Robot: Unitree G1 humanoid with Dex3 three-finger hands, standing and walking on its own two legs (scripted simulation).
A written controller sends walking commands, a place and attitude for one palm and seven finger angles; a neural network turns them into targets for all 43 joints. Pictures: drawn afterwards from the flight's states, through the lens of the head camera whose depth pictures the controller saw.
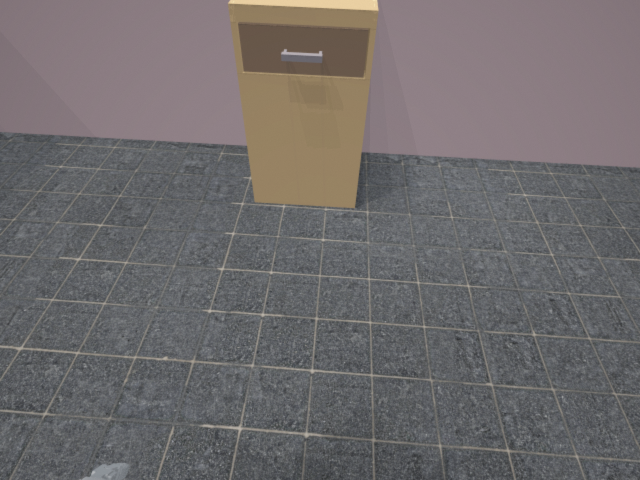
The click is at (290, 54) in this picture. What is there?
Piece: drawer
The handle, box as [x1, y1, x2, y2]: [281, 49, 322, 62]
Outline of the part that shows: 281,53 281,60 321,62 322,55 321,51 319,51 318,54 287,52 286,49 284,49 284,51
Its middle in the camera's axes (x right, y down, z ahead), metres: -0.07 -0.63 +1.32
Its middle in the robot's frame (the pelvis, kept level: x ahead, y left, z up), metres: +1.40 +0.14 -0.06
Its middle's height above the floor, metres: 0.71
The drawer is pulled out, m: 0.00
